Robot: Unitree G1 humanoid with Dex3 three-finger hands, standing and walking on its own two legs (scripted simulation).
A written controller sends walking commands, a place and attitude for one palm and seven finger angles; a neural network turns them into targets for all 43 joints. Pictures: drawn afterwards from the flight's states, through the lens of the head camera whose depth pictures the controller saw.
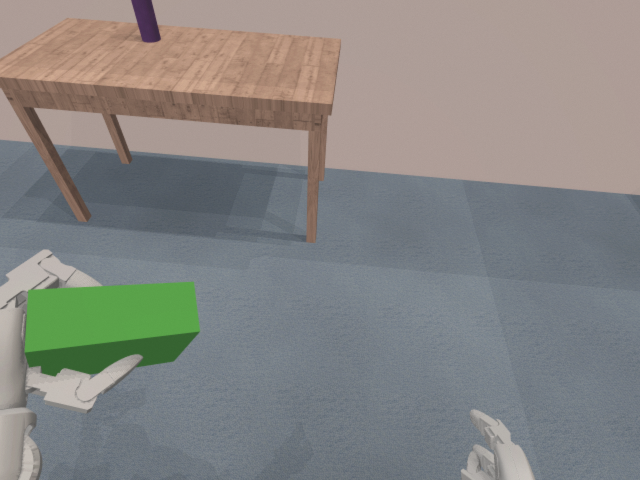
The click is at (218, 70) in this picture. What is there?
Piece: table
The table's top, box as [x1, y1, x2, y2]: [0, 18, 340, 115]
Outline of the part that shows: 0,59 0,87 330,115 338,62 340,39 158,25 161,39 157,42 147,43 141,40 137,23 66,18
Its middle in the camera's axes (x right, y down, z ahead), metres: -0.51 -0.65 +1.40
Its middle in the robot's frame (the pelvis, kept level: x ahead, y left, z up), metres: +1.44 +0.60 -0.12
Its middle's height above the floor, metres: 0.65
